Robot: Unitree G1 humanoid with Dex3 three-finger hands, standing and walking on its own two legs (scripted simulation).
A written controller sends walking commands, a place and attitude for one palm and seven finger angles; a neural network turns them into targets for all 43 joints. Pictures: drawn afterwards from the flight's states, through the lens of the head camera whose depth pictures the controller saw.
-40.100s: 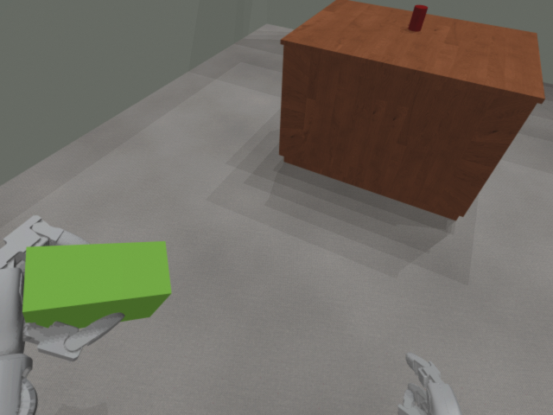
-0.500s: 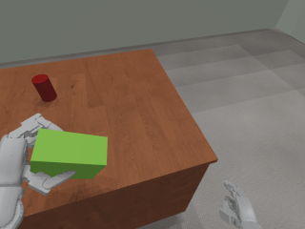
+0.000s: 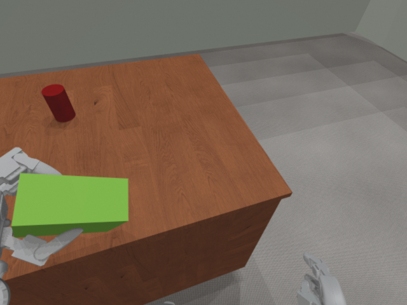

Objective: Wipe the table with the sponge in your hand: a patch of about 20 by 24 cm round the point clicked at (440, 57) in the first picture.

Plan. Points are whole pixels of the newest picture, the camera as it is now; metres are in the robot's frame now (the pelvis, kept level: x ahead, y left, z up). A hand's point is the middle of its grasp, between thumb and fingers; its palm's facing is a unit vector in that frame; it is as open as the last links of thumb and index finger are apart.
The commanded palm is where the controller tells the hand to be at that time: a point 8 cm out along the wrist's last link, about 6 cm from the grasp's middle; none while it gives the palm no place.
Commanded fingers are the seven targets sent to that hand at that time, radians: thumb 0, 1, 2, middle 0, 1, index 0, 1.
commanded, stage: step back with the hand held close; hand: left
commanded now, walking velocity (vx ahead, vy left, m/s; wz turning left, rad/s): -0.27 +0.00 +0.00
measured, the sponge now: (88, 207) +0.23 +0.20 +0.14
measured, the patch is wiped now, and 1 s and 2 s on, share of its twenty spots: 1.00 1.00 1.00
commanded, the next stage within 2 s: stop stepping back and stand still in 1.08 s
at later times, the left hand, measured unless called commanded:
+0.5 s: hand (43, 224) +0.18 +0.23 +0.17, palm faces +0.38 -0.82 -0.43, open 10.2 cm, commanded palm +0.13 +0.27 +0.20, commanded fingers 0.00 0.10 1.30 -1.20 -1.60 -1.20 -1.60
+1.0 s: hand (35, 295) +0.11 +0.20 +0.18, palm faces +0.34 -0.88 -0.33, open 10.2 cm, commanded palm +0.05 +0.26 +0.20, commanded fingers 0.00 0.10 1.30 -1.20 -1.60 -1.20 -1.60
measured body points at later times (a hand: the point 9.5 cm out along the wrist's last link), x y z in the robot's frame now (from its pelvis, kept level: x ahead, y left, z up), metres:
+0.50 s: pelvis -0.03 -0.01 -0.01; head -0.01 +0.01 +0.44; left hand +0.16 +0.27 +0.20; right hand +0.14 -0.25 -0.08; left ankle +0.07 +0.11 -0.72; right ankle +0.04 -0.15 -0.72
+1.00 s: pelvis -0.11 -0.02 +0.00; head -0.11 -0.01 +0.45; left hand +0.08 +0.24 +0.20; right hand +0.05 -0.24 -0.09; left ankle -0.02 +0.09 -0.67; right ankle -0.11 -0.14 -0.72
